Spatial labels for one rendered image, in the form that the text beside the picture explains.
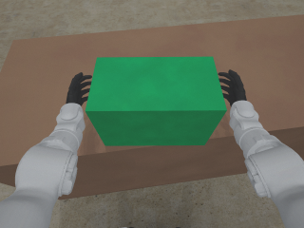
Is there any carton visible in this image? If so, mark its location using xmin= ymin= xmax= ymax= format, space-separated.
xmin=85 ymin=56 xmax=227 ymax=146

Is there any robot left hand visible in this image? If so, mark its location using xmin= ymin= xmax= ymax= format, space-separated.
xmin=66 ymin=72 xmax=92 ymax=106

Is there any robot left upper arm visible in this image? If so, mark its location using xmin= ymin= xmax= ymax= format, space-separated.
xmin=0 ymin=145 xmax=78 ymax=228

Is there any pedestal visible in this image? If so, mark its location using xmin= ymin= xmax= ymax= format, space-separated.
xmin=0 ymin=14 xmax=304 ymax=200

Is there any right robot forearm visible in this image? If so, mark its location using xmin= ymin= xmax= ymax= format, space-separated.
xmin=229 ymin=100 xmax=304 ymax=169

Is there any left robot forearm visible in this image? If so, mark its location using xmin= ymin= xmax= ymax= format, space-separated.
xmin=15 ymin=103 xmax=86 ymax=188

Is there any robot right upper arm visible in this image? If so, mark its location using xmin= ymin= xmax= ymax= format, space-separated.
xmin=244 ymin=144 xmax=304 ymax=228

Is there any robot right hand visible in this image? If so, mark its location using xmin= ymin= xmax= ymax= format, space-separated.
xmin=218 ymin=69 xmax=247 ymax=107

